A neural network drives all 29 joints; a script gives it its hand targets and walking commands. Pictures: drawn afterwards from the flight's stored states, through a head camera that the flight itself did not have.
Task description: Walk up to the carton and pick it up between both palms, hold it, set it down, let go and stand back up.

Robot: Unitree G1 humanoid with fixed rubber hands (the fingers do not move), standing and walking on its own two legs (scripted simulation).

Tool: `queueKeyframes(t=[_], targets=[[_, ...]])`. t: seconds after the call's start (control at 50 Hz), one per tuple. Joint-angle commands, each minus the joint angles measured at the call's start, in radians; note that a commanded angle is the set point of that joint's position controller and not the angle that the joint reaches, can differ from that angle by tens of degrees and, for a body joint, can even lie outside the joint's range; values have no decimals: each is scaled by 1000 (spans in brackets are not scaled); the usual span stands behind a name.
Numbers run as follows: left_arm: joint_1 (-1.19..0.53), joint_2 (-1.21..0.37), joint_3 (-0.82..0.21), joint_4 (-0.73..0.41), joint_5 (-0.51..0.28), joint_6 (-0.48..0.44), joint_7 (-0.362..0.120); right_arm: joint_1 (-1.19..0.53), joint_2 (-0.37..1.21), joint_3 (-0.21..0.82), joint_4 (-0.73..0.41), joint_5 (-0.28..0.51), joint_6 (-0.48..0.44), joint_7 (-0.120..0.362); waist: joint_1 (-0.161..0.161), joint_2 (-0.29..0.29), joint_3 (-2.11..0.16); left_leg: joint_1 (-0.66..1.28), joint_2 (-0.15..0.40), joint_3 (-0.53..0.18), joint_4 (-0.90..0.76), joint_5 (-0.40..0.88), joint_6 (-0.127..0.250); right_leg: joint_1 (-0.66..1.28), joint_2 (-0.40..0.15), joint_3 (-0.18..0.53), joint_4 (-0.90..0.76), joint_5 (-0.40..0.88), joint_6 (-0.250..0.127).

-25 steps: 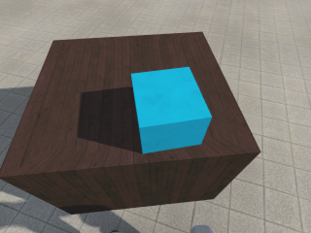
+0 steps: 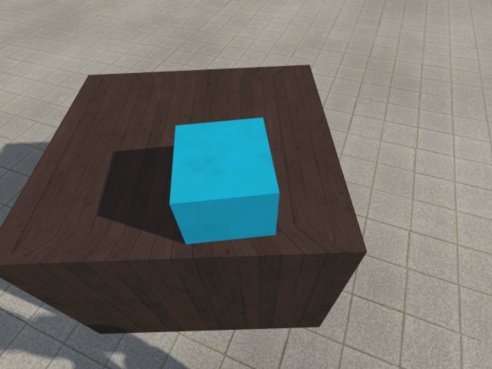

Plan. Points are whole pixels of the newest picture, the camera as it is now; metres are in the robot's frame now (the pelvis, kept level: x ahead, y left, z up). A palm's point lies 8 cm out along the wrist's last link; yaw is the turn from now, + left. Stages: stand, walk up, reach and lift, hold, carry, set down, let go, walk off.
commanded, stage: walk up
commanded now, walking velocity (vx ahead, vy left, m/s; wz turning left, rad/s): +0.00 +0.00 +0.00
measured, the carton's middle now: (225, 179) +0.52 +0.08 -0.05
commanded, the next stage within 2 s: none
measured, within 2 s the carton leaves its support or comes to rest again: neither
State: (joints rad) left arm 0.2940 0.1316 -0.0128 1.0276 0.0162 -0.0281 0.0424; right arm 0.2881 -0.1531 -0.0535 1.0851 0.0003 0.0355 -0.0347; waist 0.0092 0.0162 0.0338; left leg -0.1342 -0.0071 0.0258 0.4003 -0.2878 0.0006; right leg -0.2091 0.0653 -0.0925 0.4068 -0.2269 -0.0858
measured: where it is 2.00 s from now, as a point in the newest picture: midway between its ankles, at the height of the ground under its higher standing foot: outside the picture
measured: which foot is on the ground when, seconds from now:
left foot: down 0.00-0.82, up 0.84-1.00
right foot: down 0.00-1.00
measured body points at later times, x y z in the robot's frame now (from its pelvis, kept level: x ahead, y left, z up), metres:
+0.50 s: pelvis -0.02 -0.02 +0.00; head +0.00 -0.03 +0.45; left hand -0.07 +0.19 -0.15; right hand -0.08 -0.22 -0.16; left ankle -0.05 +0.10 -0.74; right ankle -0.01 -0.07 -0.74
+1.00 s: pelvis +0.00 -0.02 +0.02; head +0.00 -0.05 +0.47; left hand -0.09 +0.22 -0.12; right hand -0.04 -0.24 -0.15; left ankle -0.03 +0.15 -0.66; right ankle -0.01 -0.07 -0.74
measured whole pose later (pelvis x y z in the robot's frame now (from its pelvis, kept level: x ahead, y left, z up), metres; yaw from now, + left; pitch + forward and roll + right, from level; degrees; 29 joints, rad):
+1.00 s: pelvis +0.00 -0.02 +0.02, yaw -1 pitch +2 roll +5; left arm 0.46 0.15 0.05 1.11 0.02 -0.02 0.04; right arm 0.36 -0.18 -0.05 1.12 -0.05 0.01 0.01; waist 0.04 -0.02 -0.02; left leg -0.43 0.02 0.06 0.94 -0.34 -0.03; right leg -0.15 -0.01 -0.02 0.26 -0.16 -0.07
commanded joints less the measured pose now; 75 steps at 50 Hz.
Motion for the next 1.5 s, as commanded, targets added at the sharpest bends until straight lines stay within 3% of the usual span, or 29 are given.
queueKeyframes(t=[0.0,0.04,0.12,0.26,0.54,0.76,0.78,0.8,0.82,0.88,0.96,1.0,1.06,1.1,1.12,1.14,1.16,1.2,1.22,1.26,1.3,1.32,1.34,1.36,1.38,1.4,1.42,1.44,1.48], targets=[[101,50,19,11,-21,-7,-8,74,-58,7,32,-1,-30,-1,11,159,-24,39,126,-87,-46,397,44,87,-182,157,-91,306,4],[102,97,24,19,-11,-3,-10,68,-4,22,30,-14,-32,-3,5,179,25,51,116,-58,-91,296,33,46,-188,172,-79,282,0],[106,67,23,52,-1,8,-10,86,-8,34,43,-4,-32,-10,1,63,104,-4,114,-71,-125,153,32,22,-178,157,-116,149,15],[126,54,24,83,-6,10,-7,88,-39,38,54,-7,-37,-8,0,-115,115,-9,116,-78,-126,103,31,-5,-168,160,-159,11,37],[178,46,27,89,-10,8,-9,134,1,59,98,-15,-44,-9,11,23,75,-90,99,-61,-82,79,26,52,-193,211,-173,26,40],[180,57,28,91,-14,5,-7,202,5,66,113,-13,-43,-12,-5,-25,69,-81,103,-58,-52,82,10,45,-185,209,-193,6,54],[337,216,92,87,8,10,5,194,-166,7,92,-33,-20,3,93,29,15,-377,-12,87,296,-265,-24,251,-423,553,-294,-574,10],[374,257,106,98,7,25,17,112,-156,0,46,-54,-5,15,101,-19,79,-490,65,19,455,-235,-36,195,-562,712,-367,-709,1],[327,231,103,96,5,32,20,83,-123,-2,15,-63,4,26,78,-11,144,-489,93,-8,518,-177,-46,81,-572,717,-409,-730,9],[215,135,94,71,11,4,9,151,-9,5,34,-54,-28,45,1,-62,116,-466,114,-49,574,-79,-26,30,-455,492,-350,-385,18],[258,85,76,75,0,-24,-3,139,-15,-16,17,-54,-36,55,-1,-69,42,-485,73,3,613,82,-41,157,-309,250,-261,-77,78],[273,113,81,80,-1,-30,-9,123,-27,-26,-2,-41,-25,56,3,-167,33,-473,71,32,639,113,-55,130,-290,204,-273,-127,102],[284,110,79,76,3,-31,-17,37,-64,-43,-52,-36,-18,62,38,-335,121,-471,121,21,575,148,-87,3,-322,258,-323,-277,45],[297,85,72,79,13,-40,-15,20,-76,-45,-65,-36,-23,62,52,-342,162,-513,140,13,540,177,-92,22,-332,241,-307,-189,25],[198,90,62,34,17,-39,-2,31,-91,-57,-58,-24,-13,45,19,-255,190,-465,119,13,489,161,-102,14,-325,133,-161,398,18],[224,114,70,40,19,-46,1,45,-88,-63,-52,-16,-12,33,20,-268,137,-437,87,40,473,119,-102,71,-312,87,-74,754,15],[272,130,73,49,13,-51,5,34,-78,-55,-52,-12,-15,25,39,-276,98,-450,67,61,472,91,-103,137,-304,78,-31,931,5],[314,164,82,58,19,-42,9,-27,-81,-47,-84,-13,-12,21,69,-271,65,-435,78,80,425,60,-115,140,-338,114,-5,900,-28],[294,77,45,85,-5,-26,12,-49,-22,-22,-115,-4,-30,29,11,-368,32,-265,93,45,251,97,-89,28,-188,25,-30,604,-7],[233,105,53,67,7,-13,13,20,-49,-20,-75,4,-49,24,-5,-313,29,-115,47,94,75,213,-89,3,-157,36,17,402,7],[235,122,65,63,15,-15,10,185,-117,-40,-11,3,-66,7,-51,-107,-36,110,88,49,-62,424,-80,-58,-170,78,139,244,47],[276,100,63,68,15,-17,6,265,-158,-50,8,1,-75,2,-64,44,-105,270,181,-42,-21,575,-76,-159,-162,82,223,-27,70],[336,41,52,69,2,-11,2,288,-200,-50,12,-2,-77,-2,-43,240,-169,334,358,-180,-18,698,-66,-230,-100,29,346,-366,90],[427,0,42,98,-5,13,6,215,-183,-32,-20,2,-66,-2,13,314,-174,180,428,-215,-21,606,-8,-104,-123,88,412,-404,74],[409,16,39,88,-15,36,8,70,-167,-37,-39,1,-53,2,21,483,-128,39,393,-246,-128,231,65,-98,-141,82,405,-375,72],[306,67,46,80,-9,48,2,-16,-86,-9,-68,-2,-51,9,8,463,0,-85,318,-201,-206,71,44,-95,-160,88,417,-338,68],[240,87,52,74,-4,57,-8,-27,-42,15,-85,-8,-52,10,5,418,29,-119,240,-141,-231,57,10,-89,-135,100,427,-305,60],[219,84,58,75,0,61,-15,3,-35,24,-86,-13,-53,3,7,401,73,-125,229,-101,-201,216,-8,-112,-130,105,447,-295,66],[248,42,51,102,5,71,-17,30,-38,27,-65,-7,-52,-4,28,279,78,-138,224,-65,-186,238,0,-94,-120,95,491,-219,68]])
